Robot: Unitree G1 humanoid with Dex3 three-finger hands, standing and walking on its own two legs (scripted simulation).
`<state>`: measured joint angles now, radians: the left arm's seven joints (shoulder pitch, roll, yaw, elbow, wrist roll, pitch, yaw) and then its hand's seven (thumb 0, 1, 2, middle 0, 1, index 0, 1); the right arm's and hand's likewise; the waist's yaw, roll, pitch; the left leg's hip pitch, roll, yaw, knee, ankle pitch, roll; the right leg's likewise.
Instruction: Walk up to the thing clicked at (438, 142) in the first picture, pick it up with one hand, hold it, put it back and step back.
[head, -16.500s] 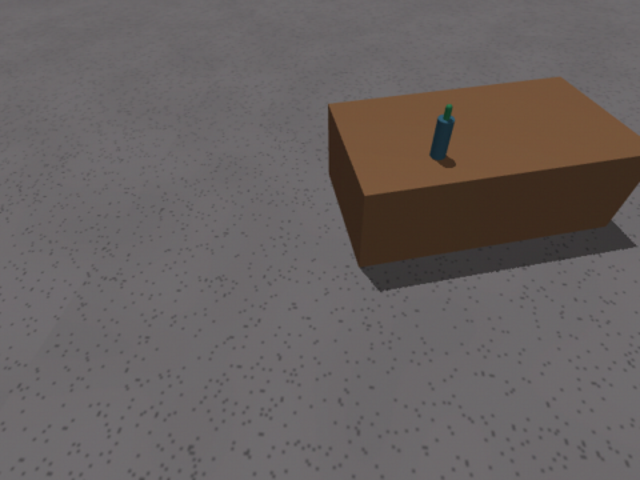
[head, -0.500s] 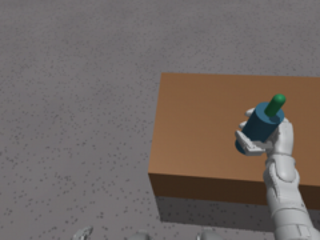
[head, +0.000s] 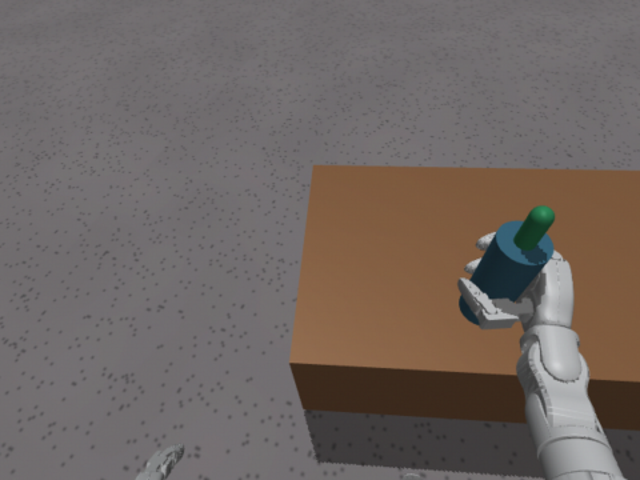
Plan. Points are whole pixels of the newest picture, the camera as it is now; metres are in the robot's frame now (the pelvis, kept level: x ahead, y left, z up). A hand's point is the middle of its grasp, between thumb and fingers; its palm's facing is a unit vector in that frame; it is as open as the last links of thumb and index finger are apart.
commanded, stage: hold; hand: right
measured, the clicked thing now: (507, 267) +0.35 -0.18 +0.08
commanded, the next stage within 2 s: none
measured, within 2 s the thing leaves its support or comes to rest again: neither
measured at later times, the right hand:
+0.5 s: hand (492, 284) +0.34 -0.17 +0.06, palm faces +0.18 +0.98 -0.01, open 8.2 cm
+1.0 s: hand (493, 286) +0.33 -0.17 +0.07, palm faces +0.18 +0.98 +0.00, open 8.2 cm
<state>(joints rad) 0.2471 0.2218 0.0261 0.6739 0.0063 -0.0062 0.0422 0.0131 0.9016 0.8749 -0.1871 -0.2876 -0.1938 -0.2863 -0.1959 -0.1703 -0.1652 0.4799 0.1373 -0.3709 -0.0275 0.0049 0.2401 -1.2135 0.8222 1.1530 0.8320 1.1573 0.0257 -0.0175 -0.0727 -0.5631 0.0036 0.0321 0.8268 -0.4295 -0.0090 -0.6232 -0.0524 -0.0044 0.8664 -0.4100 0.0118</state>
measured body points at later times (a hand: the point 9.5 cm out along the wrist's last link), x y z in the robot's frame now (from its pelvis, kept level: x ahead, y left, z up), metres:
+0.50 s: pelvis +0.00 +0.00 +0.01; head +0.04 +0.00 +0.45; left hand +0.13 +0.25 -0.11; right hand +0.32 -0.22 +0.07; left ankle -0.01 +0.13 -0.70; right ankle +0.01 -0.12 -0.70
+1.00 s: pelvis -0.01 +0.00 +0.01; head +0.03 +0.00 +0.46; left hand +0.12 +0.25 -0.10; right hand +0.32 -0.22 +0.07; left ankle -0.01 +0.13 -0.70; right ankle +0.01 -0.12 -0.70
